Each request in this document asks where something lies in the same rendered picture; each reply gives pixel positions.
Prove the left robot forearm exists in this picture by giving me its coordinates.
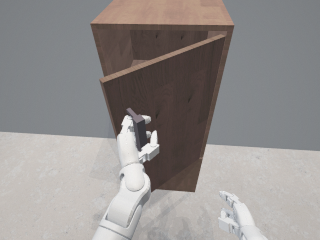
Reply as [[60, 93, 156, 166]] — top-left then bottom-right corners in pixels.
[[92, 163, 151, 240]]

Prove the cupboard door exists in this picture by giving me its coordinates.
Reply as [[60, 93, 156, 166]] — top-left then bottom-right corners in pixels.
[[99, 34, 226, 193]]

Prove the robot left hand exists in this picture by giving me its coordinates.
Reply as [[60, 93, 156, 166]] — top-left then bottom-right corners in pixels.
[[117, 115, 160, 168]]

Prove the handle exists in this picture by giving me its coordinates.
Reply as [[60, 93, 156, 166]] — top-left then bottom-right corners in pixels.
[[126, 108, 148, 152]]

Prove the robot right hand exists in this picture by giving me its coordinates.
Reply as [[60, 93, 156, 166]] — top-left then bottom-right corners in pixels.
[[218, 191, 256, 238]]

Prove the right robot forearm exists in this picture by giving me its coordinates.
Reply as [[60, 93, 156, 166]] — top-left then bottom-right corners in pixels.
[[239, 225, 268, 240]]

